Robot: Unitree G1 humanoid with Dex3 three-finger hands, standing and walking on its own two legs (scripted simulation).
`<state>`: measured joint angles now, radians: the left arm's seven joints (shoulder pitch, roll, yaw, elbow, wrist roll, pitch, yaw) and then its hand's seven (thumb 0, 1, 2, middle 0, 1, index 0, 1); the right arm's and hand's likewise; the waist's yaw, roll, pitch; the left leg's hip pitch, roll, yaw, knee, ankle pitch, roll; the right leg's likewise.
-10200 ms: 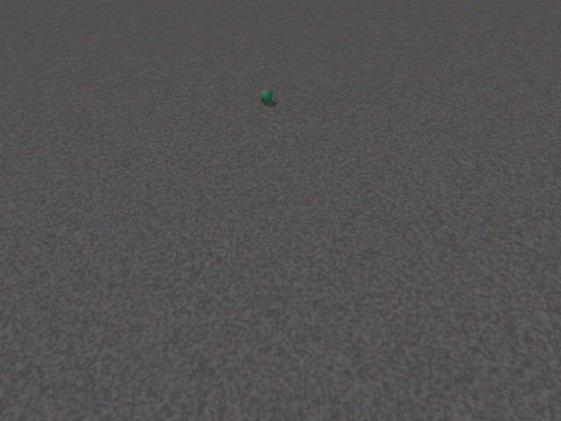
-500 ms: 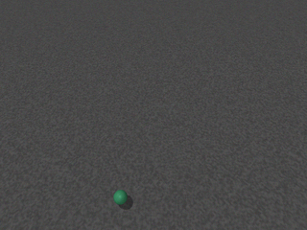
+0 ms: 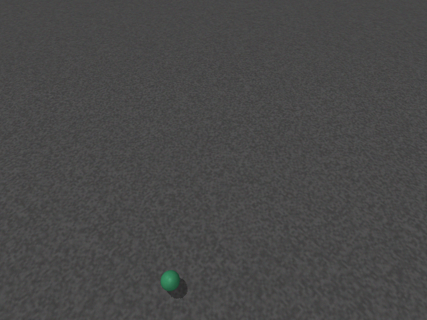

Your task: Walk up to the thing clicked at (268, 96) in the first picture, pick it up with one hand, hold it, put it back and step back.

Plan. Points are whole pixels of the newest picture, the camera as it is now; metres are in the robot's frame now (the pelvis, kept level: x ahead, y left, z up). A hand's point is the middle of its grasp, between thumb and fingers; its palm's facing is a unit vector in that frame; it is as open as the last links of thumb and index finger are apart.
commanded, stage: walk up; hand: left
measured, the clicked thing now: (170, 280) +0.42 +0.20 -0.73
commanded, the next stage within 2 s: none
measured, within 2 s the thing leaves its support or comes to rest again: neither
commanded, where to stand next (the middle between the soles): +0.03 -0.02 m, yaw -2 degrees
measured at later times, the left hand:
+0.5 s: hand out of the picture +0.08 +0.24 -0.15, palm faces +0.00 -0.94 -0.34, open 7.4 cm
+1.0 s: hand out of the picture +0.08 +0.25 -0.15, palm faces -0.01 -0.93 -0.37, open 7.4 cm
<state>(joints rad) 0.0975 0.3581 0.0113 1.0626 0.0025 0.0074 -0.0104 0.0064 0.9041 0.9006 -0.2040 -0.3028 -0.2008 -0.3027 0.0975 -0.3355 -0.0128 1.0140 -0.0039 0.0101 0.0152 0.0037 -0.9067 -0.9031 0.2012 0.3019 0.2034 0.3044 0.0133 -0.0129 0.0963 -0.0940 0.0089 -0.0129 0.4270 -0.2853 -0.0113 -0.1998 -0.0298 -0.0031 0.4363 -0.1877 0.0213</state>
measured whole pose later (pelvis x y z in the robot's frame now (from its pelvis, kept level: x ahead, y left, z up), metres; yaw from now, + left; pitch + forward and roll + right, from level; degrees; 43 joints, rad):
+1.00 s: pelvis -0.03 -0.01 +0.00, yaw -1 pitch -2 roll +0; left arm 0.05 0.37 0.05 1.06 0.00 0.02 0.00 0.01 0.90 0.90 -0.21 -0.30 -0.20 -0.30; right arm 0.08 -0.37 -0.03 1.04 0.01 0.04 0.01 0.00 -0.91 -0.90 0.20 0.30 0.20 0.30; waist 0.00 0.00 0.13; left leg -0.17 0.02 0.00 0.47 -0.26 -0.02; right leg -0.27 -0.02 0.01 0.45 -0.15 0.00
